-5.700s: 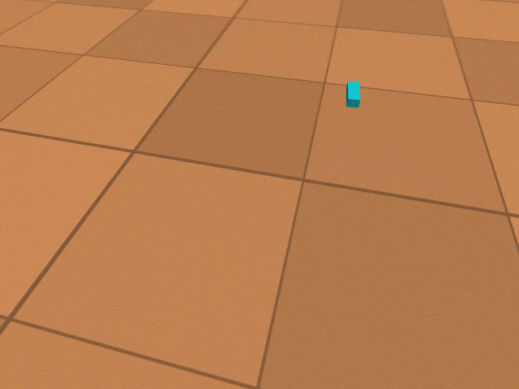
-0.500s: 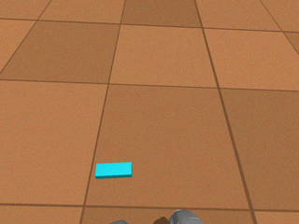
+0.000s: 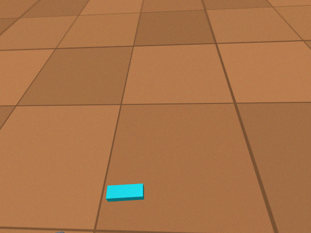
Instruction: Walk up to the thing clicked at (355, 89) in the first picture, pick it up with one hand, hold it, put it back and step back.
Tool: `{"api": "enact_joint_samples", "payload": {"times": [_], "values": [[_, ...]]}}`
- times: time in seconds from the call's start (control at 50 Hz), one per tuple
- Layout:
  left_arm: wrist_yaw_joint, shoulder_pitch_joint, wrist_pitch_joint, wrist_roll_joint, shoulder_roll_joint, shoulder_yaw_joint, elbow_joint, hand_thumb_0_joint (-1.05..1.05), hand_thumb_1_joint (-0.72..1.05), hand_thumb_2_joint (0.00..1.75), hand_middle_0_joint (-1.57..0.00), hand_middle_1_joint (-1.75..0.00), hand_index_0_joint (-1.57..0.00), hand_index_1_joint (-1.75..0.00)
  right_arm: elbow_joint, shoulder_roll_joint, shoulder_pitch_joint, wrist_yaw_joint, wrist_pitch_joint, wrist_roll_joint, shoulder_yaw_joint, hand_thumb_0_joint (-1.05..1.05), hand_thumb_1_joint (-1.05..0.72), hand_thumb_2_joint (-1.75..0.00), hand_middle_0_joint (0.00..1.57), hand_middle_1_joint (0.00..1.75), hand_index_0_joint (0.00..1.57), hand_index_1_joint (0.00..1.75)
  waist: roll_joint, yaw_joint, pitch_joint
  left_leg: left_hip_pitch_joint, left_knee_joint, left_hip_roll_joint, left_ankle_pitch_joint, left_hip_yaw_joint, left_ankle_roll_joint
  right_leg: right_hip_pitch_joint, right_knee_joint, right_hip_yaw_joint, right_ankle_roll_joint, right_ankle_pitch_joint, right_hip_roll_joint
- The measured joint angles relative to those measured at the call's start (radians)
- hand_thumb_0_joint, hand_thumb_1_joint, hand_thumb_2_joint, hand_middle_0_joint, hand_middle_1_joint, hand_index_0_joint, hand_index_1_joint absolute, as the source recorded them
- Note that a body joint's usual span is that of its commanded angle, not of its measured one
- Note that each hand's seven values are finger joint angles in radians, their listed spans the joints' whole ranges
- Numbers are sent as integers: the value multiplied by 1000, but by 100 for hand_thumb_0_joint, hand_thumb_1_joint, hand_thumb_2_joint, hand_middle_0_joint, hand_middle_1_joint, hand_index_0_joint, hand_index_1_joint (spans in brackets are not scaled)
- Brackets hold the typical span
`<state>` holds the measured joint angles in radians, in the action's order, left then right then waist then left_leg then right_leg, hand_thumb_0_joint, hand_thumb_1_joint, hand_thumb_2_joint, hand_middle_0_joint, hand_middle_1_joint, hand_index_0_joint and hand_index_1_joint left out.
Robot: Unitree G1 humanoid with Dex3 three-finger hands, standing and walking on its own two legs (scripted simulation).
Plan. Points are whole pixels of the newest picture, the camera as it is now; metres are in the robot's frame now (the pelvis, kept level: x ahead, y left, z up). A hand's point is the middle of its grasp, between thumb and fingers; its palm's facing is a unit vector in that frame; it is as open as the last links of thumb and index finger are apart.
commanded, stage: walk up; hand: left
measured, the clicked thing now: (125, 192) +0.47 +0.24 -0.73
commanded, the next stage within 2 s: stand in 1.20 s
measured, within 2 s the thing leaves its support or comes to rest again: neither
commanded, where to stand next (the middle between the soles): +0.11 -0.01 m, yaw +3 degrees
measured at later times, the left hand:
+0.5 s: hand out of the picture +0.13 +0.26 -0.14, palm faces +0.05 -0.94 -0.33, open 7.3 cm
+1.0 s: hand out of the picture +0.11 +0.26 -0.14, palm faces +0.08 -0.94 -0.33, open 7.3 cm
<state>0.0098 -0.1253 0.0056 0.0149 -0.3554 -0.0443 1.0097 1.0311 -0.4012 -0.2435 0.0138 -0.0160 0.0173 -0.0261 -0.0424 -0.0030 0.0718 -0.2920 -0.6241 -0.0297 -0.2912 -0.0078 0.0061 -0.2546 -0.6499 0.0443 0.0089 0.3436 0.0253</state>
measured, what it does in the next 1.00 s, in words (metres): stands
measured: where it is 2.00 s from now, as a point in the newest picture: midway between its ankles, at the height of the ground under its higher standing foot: outside the picture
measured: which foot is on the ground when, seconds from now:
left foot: down 0.00-1.00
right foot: down 0.00-1.00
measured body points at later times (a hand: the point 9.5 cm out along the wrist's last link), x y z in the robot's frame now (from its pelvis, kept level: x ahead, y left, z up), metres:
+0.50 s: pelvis +0.03 +0.01 +0.02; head +0.05 +0.01 +0.47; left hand +0.12 +0.31 -0.11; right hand +0.16 -0.29 -0.10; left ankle +0.04 +0.14 -0.72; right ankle +0.01 -0.12 -0.72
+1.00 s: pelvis +0.03 +0.01 +0.02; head +0.05 +0.01 +0.47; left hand +0.11 +0.31 -0.11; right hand +0.13 -0.29 -0.11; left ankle +0.04 +0.14 -0.72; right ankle +0.01 -0.12 -0.72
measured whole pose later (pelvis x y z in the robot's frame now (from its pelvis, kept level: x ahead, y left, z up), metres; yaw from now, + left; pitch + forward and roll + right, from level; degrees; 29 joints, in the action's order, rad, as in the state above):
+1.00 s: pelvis +0.03 +0.01 +0.02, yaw +4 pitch -2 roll +0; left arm 0.01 -0.05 -0.02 0.01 -0.34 -0.05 1.11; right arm 1.10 -0.35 -0.09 0.00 -0.01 0.02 0.00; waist 0.00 0.00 0.08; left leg -0.19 -0.44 -0.01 -0.21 -0.06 0.02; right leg -0.10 -0.40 0.11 -0.01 0.26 0.04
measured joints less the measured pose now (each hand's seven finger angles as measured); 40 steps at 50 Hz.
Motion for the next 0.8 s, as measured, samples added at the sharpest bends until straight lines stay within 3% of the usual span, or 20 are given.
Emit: {"api": "enact_joint_samples", "payload": {"times": [0.04, 0.18, 0.46, 0.8], "values": [[-1, 12, -12, -9, -4, -2, 17, 1, 91, 90, -20, -30, -21, -30, 17, 15, 13, -3, -6, 6, 2, 0, -90, -90, 21, 30, 20, 30, 33, 5, 5, 17, 26, 20, 28, 14, 12, 0, -12, -13, -9, 11, 22], [1, 51, -8, -20, 3, 9, 81, 1, 91, 90, -20, -30, -21, -30, 52, 41, 73, -4, -22, -3, 30, 0, -90, -90, 21, 30, 20, 30, 51, 8, -2, 41, 91, 9, 39, -2, 15, 52, 108, 6, -14, -34, 8], [0, 113, -10, -17, 11, 13, 127, 1, 91, 90, -20, -30, -21, -30, 56, 39, 205, -13, -17, -9, 27, 0, -90, -90, 21, 30, 20, 30, 43, 13, -3, 78, 161, 14, 67, -22, 13, 110, 203, 29, -20, -68, 10], [2, 94, -19, -7, 5, -4, 117, 1, 91, 90, -20, -30, -21, -30, 66, 50, 175, -8, 1, -4, 26, 0, -90, -90, 21, 30, 20, 30, 36, 14, 5, 100, 190, 20, 80, -40, 14, 145, 243, 49, -21, -80, 13]]}}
